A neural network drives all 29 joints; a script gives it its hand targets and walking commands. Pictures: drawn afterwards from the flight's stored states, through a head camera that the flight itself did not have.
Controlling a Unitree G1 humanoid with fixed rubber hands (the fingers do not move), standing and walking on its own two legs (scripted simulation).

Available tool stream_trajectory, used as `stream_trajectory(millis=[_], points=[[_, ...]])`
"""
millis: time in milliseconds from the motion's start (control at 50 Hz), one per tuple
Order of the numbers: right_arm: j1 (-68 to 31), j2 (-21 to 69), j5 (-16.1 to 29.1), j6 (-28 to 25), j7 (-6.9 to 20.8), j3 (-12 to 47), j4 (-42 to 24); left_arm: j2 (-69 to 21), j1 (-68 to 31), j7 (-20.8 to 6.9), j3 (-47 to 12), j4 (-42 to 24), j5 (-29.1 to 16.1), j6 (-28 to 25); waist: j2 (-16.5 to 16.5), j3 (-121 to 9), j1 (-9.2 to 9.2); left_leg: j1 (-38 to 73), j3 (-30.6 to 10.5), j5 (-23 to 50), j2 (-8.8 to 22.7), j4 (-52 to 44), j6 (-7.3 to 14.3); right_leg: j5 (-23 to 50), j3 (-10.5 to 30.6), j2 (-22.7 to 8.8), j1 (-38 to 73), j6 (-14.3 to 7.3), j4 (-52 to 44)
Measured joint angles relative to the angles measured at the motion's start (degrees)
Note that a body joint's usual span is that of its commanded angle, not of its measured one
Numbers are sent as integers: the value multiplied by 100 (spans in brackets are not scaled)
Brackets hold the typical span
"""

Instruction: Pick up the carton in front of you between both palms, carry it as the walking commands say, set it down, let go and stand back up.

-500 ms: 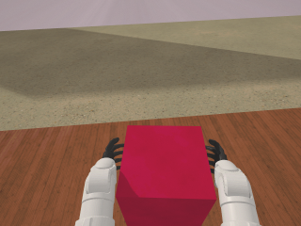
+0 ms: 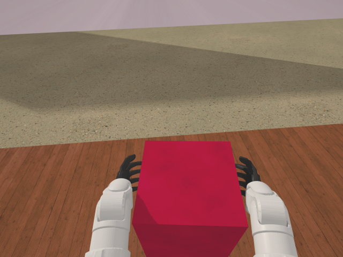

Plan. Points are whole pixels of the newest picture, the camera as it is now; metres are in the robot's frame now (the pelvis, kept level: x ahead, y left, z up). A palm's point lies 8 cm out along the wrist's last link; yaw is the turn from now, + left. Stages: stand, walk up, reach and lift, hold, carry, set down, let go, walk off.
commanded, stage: carry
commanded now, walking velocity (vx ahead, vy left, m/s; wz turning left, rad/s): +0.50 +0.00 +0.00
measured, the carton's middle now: (186, 202) +0.29 +0.00 -0.02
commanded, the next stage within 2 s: none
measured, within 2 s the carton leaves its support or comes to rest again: neither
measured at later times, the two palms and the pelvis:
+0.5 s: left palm (125, 140) +0.41 +0.16 +0.08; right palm (235, 136) +0.43 -0.14 +0.09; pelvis +0.19 +0.01 +0.00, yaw +2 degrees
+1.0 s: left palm (128, 83) +0.72 +0.21 +0.09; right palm (206, 84) +0.70 -0.09 +0.10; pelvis +0.49 +0.07 +0.01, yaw -1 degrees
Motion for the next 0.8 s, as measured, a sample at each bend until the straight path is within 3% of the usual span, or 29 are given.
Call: stream_trajectory(millis=[80,140,220,260,320,360,420,460,560,640,700,720,760,800], points=[[173,-36,269,203,-101,152,-718,29,155,136,-245,-719,-237,231,-40,-190,-22,-382,259,-9,98,340,23,316,-153,-124,-296,39,181],[307,-57,466,506,-183,315,-1265,66,352,246,-390,-1363,-408,567,-136,-354,-5,-334,495,240,93,228,28,-130,-158,-274,-421,61,499],[402,-65,594,941,-316,605,-1844,103,618,342,-387,-2148,-656,1016,18,-518,59,-200,642,78,208,35,74,-911,-650,-281,-965,0,1350],[550,-82,676,1191,-395,689,-2259,109,703,426,-465,-2469,-781,1235,136,-518,53,-47,620,82,309,-216,43,-822,-904,-175,-1139,-22,1193],[812,-104,832,1546,-531,748,-2962,115,832,528,-616,-2977,-962,1537,229,-464,6,138,563,-108,409,-226,-31,-75,-1318,-34,-1025,-41,220],[1029,-118,955,1729,-619,701,-3356,112,913,597,-784,-3170,-1037,1677,263,-493,-54,-96,609,-446,484,554,-21,573,-1465,-13,-886,-231,25],[1410,-109,1165,2027,-737,719,-3632,120,1241,663,-933,-3345,-1122,1937,87,-571,-48,-938,826,-767,407,2327,83,242,-1517,-130,-645,-346,63],[1569,-99,1267,2157,-789,787,-3702,107,1521,748,-937,-3565,-1195,2088,-37,-577,7,-1427,1007,-585,415,2770,105,189,-1468,-194,-321,-276,-272],[1744,-79,1375,2112,-920,842,-3801,75,1851,967,-936,-3919,-1395,2143,-160,-479,232,-2121,1224,328,479,1719,27,137,-1357,-316,531,-109,-1012],[1848,-66,1444,1995,-1088,818,-3915,75,1885,1074,-959,-4010,-1534,2074,-167,-398,310,-2129,1479,1073,422,535,102,-295,-1329,-434,1135,108,-1054],[1819,-69,1479,1951,-1111,838,-3971,78,1876,1106,-940,-4124,-1572,2058,-211,-339,273,-1752,1778,1337,285,141,264,-1034,-1273,-656,1273,273,-178],[1768,-74,1478,1907,-1106,868,-3878,85,1843,1104,-885,-4099,-1578,2050,-281,-326,216,-1778,1857,1333,247,428,433,-1071,-1218,-806,1015,237,594],[1706,-83,1500,1898,-1062,900,-3711,90,1789,1073,-798,-3988,-1581,2074,-250,-271,94,-1700,1920,976,255,695,620,-966,-824,-756,153,124,2458],[1799,-69,1523,1942,-956,911,-3735,87,1806,989,-800,-3934,-1538,2103,-167,-215,0,-1399,1927,865,251,421,600,-660,-690,-649,-690,-20,3660]])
